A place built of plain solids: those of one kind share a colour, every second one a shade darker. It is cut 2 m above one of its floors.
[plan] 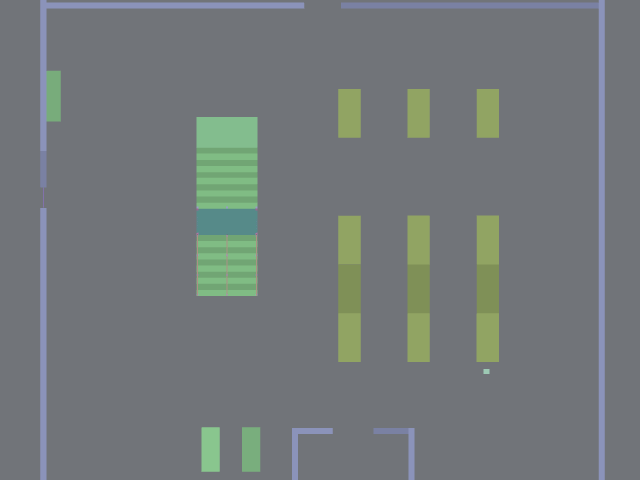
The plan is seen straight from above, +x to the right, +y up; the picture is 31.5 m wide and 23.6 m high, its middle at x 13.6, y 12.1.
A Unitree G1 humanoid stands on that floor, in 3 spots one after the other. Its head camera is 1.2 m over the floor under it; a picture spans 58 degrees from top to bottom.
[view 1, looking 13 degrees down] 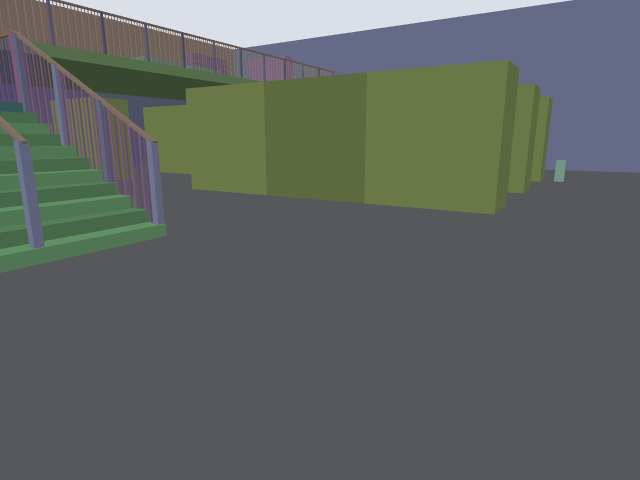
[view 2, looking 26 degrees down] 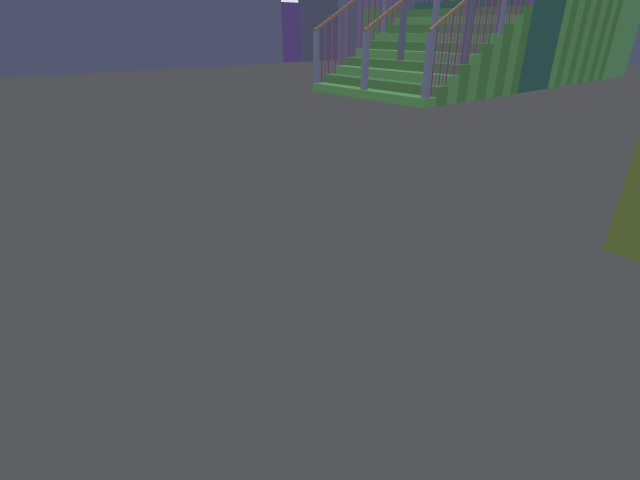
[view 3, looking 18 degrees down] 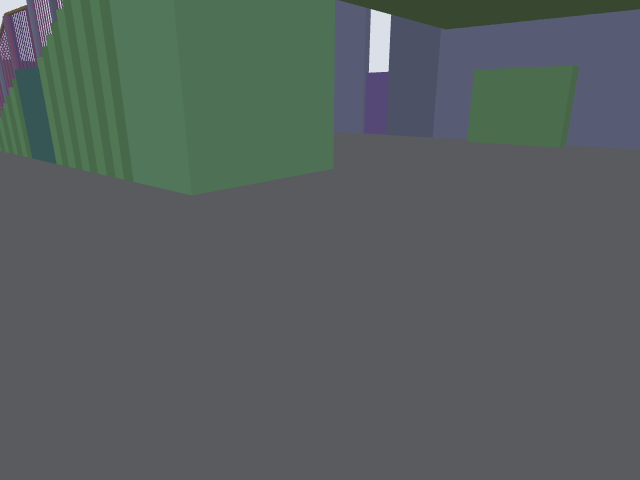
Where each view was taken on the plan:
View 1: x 6.97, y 4.80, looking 32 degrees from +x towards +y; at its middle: ground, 5.33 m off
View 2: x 15.23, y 3.31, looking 141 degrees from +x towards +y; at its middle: ground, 2.74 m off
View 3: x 13.73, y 23.03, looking -140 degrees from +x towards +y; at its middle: ground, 3.88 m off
